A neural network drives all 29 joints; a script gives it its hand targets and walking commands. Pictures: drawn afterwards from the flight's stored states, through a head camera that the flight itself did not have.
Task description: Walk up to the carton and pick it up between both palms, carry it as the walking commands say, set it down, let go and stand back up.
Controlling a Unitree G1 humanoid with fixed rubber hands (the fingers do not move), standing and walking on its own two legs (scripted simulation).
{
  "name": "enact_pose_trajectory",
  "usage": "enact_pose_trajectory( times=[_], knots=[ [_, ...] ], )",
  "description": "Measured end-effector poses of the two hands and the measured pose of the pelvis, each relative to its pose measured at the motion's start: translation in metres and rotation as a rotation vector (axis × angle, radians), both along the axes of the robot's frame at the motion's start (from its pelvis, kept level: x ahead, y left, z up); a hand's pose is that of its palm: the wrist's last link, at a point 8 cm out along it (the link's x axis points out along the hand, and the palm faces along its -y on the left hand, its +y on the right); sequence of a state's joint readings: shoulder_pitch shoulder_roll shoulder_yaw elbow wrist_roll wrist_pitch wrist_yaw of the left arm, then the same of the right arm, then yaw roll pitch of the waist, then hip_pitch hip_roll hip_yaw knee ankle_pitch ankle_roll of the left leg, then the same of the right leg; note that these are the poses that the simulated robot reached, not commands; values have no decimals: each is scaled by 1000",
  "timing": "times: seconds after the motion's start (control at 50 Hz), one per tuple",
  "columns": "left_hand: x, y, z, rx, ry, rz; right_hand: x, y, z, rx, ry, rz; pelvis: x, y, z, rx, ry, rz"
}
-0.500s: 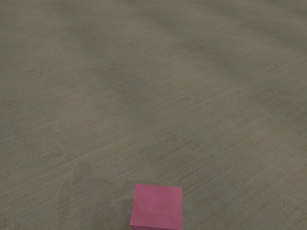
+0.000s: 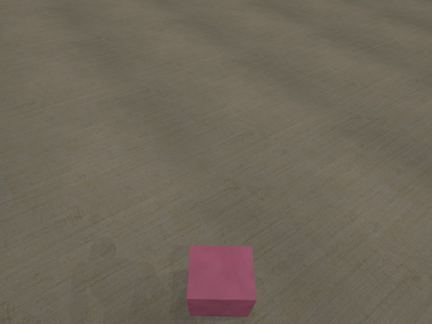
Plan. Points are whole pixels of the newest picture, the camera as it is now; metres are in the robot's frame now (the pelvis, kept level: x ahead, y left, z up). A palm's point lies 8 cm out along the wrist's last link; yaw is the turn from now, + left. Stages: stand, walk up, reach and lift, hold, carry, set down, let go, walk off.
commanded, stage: walk up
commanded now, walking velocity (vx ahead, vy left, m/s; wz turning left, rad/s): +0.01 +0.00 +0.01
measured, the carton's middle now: (220, 282) +0.42 -0.05 -0.65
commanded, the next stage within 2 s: none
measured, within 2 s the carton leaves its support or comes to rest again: neither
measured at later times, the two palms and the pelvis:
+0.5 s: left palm out of the picture +0.01 +0.22 -0.15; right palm out of the picture +0.01 -0.29 -0.14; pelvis +0.00 -0.03 -0.01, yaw -2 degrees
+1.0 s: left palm out of the picture +0.03 +0.14 -0.14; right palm out of the picture +0.00 -0.30 -0.15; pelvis +0.01 -0.08 +0.00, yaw +0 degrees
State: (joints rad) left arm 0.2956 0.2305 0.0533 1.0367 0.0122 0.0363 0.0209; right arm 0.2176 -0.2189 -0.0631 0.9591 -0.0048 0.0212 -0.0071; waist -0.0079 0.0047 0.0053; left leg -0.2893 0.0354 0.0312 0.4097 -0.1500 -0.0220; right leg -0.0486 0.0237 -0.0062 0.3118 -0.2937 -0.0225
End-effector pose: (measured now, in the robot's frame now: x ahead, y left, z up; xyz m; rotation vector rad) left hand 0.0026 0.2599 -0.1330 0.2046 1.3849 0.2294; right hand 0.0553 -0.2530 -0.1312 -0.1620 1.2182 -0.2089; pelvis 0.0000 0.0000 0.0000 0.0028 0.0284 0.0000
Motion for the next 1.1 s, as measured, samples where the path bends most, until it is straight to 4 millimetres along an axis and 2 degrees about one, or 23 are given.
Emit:
enact_pose_trajectory(
  times=[0.06, 0.14, 0.32, 0.38, 0.44, 0.48, 0.54, 0.58, 0.62, 0.66, 0.74, 0.84, 0.98, 1.1],
  knots=[
    [-8, -14, 9, 6, 0, -8, -18, -2, -10, 35, 50, -13, 1, -5, 2, -1, -7, -5],
    [3, -30, 9, -4, -34, -7, -31, -1, -18, 59, 95, -10, 3, -12, 2, -1, -13, 1],
    [13, -54, -5, -44, -43, 2, -29, -7, -16, 32, 109, -27, 10, -21, -1, 2, -34, -7],
    [8, -55, -9, -49, -19, 5, -26, -10, -15, 17, 110, -30, 12, -22, -3, 3, -38, -10],
    [4, -48, -13, -33, 11, -5, -24, -19, -13, -19, 100, -38, 11, -25, -6, 2, -39, -18],
    [6, -39, -14, -10, 19, -28, -33, -31, -13, -52, 107, -59, 7, -28, -9, 3, -36, -33],
    [19, -34, -8, 27, -5, -63, -63, -50, -11, -77, 159, -91, -1, -40, -8, -2, -24, -36],
    [28, -39, -2, 40, -42, -68, -78, -61, -13, -69, 197, -96, -6, -51, -8, 3, -17, -32],
    [29, -50, -1, 47, -86, -73, -85, -69, -23, -39, 220, -94, -9, -61, -13, 15, -21, -30],
    [21, -65, 2, 40, -100, -64, -85, -73, -29, -9, 227, -80, -10, -69, -12, 7, -33, -19],
    [7, -97, 10, -2, -91, -44, -72, -73, -25, 42, 201, -64, -5, -78, -1, 21, -37, -23],
    [15, -122, 8, -46, -94, -52, -64, -69, -23, 69, 184, -71, 1, -83, 2, 7, -29, -19],
    [31, -121, -3, -65, -106, -17, -60, -54, -18, 56, 214, -38, 10, -80, 1, -2, -34, -1],
    [31, -109, -4, -59, -85, 1, -48, -39, -15, 66, 192, -22, 14, -75, 3, -2, -45, -1]
  ],
)
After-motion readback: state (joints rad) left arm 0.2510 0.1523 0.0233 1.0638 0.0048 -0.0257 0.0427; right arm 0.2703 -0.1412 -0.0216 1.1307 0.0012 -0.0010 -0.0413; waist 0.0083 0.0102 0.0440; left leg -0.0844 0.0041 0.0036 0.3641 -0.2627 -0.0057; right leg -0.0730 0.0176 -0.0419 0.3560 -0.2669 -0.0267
